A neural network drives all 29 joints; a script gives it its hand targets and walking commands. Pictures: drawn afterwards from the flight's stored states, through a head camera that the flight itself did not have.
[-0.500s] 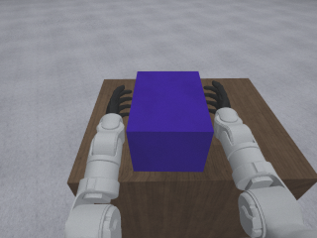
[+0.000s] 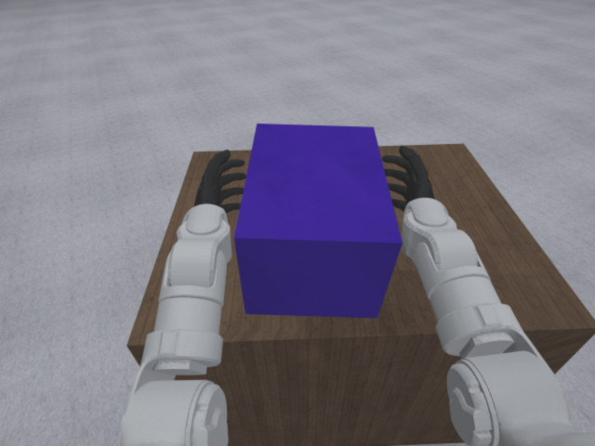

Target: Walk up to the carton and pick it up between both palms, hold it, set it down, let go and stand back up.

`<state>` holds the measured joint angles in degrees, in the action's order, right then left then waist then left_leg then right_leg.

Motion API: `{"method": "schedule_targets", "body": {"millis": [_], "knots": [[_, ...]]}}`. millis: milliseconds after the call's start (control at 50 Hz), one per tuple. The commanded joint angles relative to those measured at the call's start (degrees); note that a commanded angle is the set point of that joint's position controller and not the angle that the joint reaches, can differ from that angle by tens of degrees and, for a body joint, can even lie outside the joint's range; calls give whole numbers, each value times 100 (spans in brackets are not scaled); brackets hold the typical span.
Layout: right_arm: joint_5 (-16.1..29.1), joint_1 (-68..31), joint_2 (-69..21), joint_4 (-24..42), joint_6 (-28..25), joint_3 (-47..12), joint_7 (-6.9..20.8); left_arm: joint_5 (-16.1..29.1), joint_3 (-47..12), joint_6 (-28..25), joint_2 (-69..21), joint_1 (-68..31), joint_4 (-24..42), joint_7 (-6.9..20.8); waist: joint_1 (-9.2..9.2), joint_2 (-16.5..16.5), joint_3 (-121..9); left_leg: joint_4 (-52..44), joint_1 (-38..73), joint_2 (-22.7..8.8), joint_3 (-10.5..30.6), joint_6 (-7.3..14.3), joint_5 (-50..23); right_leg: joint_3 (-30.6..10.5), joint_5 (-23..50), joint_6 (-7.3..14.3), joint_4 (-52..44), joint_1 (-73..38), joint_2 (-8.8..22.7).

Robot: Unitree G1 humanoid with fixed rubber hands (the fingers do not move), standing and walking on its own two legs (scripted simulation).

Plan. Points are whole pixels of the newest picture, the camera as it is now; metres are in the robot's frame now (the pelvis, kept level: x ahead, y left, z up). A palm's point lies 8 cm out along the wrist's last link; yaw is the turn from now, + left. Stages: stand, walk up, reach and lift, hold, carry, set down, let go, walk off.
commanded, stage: reach and lift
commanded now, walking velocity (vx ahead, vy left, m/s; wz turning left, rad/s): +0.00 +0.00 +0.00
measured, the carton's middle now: (313, 214) +0.42 +0.01 +0.13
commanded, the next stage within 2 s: hold in 0.08 s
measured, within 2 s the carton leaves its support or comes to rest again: neither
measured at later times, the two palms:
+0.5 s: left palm (211, 200) +0.37 +0.14 +0.19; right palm (426, 197) +0.38 -0.14 +0.19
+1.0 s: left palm (214, 203) +0.37 +0.14 +0.18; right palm (428, 201) +0.37 -0.14 +0.18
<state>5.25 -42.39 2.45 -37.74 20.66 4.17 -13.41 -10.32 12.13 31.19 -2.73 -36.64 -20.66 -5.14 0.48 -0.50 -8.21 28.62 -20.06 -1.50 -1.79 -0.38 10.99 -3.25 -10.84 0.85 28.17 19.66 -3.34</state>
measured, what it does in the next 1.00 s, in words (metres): stands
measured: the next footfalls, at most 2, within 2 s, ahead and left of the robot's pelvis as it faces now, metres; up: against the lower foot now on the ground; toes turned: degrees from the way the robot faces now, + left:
none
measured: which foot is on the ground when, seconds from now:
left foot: down 0.00-1.00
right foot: down 0.00-1.00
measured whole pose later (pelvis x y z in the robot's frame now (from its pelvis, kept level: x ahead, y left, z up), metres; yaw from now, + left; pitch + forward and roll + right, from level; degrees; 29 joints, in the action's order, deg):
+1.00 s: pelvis +0.00 +0.00 +0.00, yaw +0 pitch +1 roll +0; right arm 7.2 -40.0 2.1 -27.9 26.9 3.6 -15.3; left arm -12.7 12.1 37.6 -2.9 -36.7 -13.7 -2.3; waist 2.7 -2.3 -5.9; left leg 27.7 -17.8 -1.5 -1.8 -0.2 10.7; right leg -3.3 -10.4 0.8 27.1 17.3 -3.3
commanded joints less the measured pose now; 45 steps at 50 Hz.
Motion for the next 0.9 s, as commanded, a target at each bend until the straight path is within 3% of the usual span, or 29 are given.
{"method": "schedule_targets", "body": {"millis": [0,40,60,80,120,140,160,180,260,280,320,400,440,460,480,500,560,580,600,640,700,740,760,780,800,820,840,860,880], "knots": [[1237,-5154,-4556,2547,-410,-2482,611,696,-2343,-201,-3474,-4535,1070,817,129,-138,-2537,-669,1843,490,230,187,-950,227,1404,-563,-1017,-2031,53],[1161,-4606,-4437,2361,-270,-2513,554,610,-2264,-96,-3442,-4213,1107,873,246,-351,-2299,-666,2041,453,261,170,-1120,285,1605,-531,-1040,-2079,6],[1122,-4824,-4314,2216,-243,-2358,539,469,-2108,-19,-3310,-4149,771,925,197,-264,-2024,-775,1860,485,196,204,-693,245,1177,-540,-1160,-1951,85],[1051,-4758,-4105,1993,-186,-2167,553,393,-2000,70,-3289,-4093,598,979,283,-213,-1684,-865,1847,463,241,222,-460,292,754,-493,-1200,-1784,85],[962,-4902,-4073,1821,-175,-1978,604,309,-1917,92,-3276,-4439,645,1012,224,-50,-1599,-959,1820,448,236,218,-201,343,194,-449,-1254,-1626,113],[1026,-5061,-4124,2219,-241,-2118,581,387,-1951,133,-3430,-4230,724,1034,188,-155,-1774,-872,1885,430,236,224,-540,355,545,-463,-1194,-1733,77],[1057,-4962,-4208,2222,-236,-2109,580,437,-2164,109,-3494,-4447,1070,1023,342,0,-2004,-826,1996,441,246,176,-676,352,761,-457,-1173,-1813,101],[1166,-5137,-4156,2473,-287,-2185,581,580,-2397,81,-3578,-4555,1272,1003,288,69,-2251,-780,2014,430,242,116,-845,364,898,-431,-1129,-1843,41],[1509,-4918,-4422,2929,-289,-2519,601,989,-3051,-41,-3919,-5134,2251,751,379,556,-3262,-461,2628,432,348,-90,-1712,420,1501,-408,-916,-1749,-76],[1585,-5126,-4351,3432,-325,-2705,588,1025,-3062,25,-4004,-4678,2063,738,255,487,-3256,-416,2649,429,334,-75,-1915,413,1633,-387,-975,-1809,-108],[1507,-4648,-4225,2954,-179,-2609,542,899,-3088,162,-3863,-4589,1950,715,385,653,-2838,-448,2597,425,365,-122,-1682,438,1460,-350,-1006,-1683,-90],[1265,-4613,-3771,2209,19,-2175,586,245,-2224,491,-3442,-3954,959,928,260,251,-1632,-871,2129,423,276,101,-574,401,348,-375,-1273,-1538,2],[1121,-4468,-3799,2096,67,-2148,598,153,-2074,513,-3367,-3854,829,1016,297,-83,-1291,-1024,1911,399,301,165,-287,399,201,-393,-1289,-1624,2],[1103,-4653,-3770,2237,-6,-2134,603,193,-2064,527,-3436,-3886,897,1034,200,-5,-1444,-1002,1938,386,236,157,-409,410,279,-374,-1257,-1645,11],[1173,-4841,-3833,2419,-60,-2183,625,307,-2154,488,-3470,-4108,984,1051,278,-52,-1617,-987,1987,396,232,165,-359,410,197,-404,-1272,-1575,24],[1108,-4906,-3864,2179,-43,-2080,637,349,-2089,416,-3368,-4526,1103,1055,277,-52,-1624,-1059,2001,379,249,174,-112,428,-54,-383,-1306,-1494,31],[1273,-5198,-4237,3020,-188,-2479,689,691,-2444,218,-3619,-4674,1575,893,115,-38,-2479,-846,2228,388,231,149,-722,391,574,-391,-1153,-1627,-26],[1252,-5155,-4271,2972,-165,-2522,665,776,-2457,195,-3577,-4758,1591,876,169,-111,-2491,-818,2199,410,261,176,-721,403,669,-423,-1135,-1626,-23],[1291,-4996,-4263,3065,-207,-2576,658,818,-2640,188,-3590,-4591,1672,862,282,87,-2687,-739,2257,429,263,89,-1006,441,1034,-424,-1062,-1749,-28],[1316,-4885,-4264,3072,-173,-2549,625,775,-2604,210,-3694,-4377,1579,847,253,-8,-2606,-686,2403,412,267,89,-1191,417,1126,-409,-1110,-1723,-47],[1497,-4749,-4158,3433,-164,-2694,588,873,-2771,195,-3679,-4329,2010,785,198,185,-2988,-554,2648,444,303,18,-1725,425,1683,-425,-1021,-1849,-62],[1492,-4665,-4124,3551,-102,-2765,551,878,-2878,258,-3701,-4162,1893,778,222,136,-2814,-554,2597,421,345,24,-1662,378,1667,-433,-1027,-1831,-62],[1428,-4677,-4101,3391,-65,-2759,528,744,-2708,306,-3677,-3880,1601,801,165,-47,-2575,-634,2376,459,282,75,-1500,358,1648,-453,-1082,-1953,-76],[1425,-4567,-4095,3177,-10,-2737,512,695,-2673,303,-3528,-4027,1694,812,238,-65,-2404,-687,2410,447,333,86,-1356,379,1605,-492,-1068,-1846,-64],[1371,-4422,-3951,3040,44,-2637,516,559,-2462,364,-3414,-3949,1659,860,172,28,-2396,-757,2445,445,244,103,-1304,385,1463,-474,-1103,-1894,-26],[1246,-4373,-3853,2687,93,-2438,497,386,-2262,464,-3326,-3711,1149,924,207,-13,-1816,-829,2289,443,232,124,-898,370,1006,-434,-1237,-1701,10],[1246,-4450,-3833,2775,83,-2445,509,331,-2200,517,-3321,-3649,1167,979,185,-81,-1806,-865,2190,434,242,151,-915,404,991,-436,-1189,-1880,6],[1159,-4190,-3777,2181,154,-2203,520,274,-2172,494,-3232,-3910,1114,1046,351,24,-1404,-971,2076,449,258,136,-407,405,467,-420,-1301,-1636,35],[1122,-4543,-3759,2539,67,-2160,537,243,-2113,556,-3354,-3817,1051,1068,267,-78,-1531,-996,2107,409,231,163,-519,423,504,-388,-1240,-1720,14]]}}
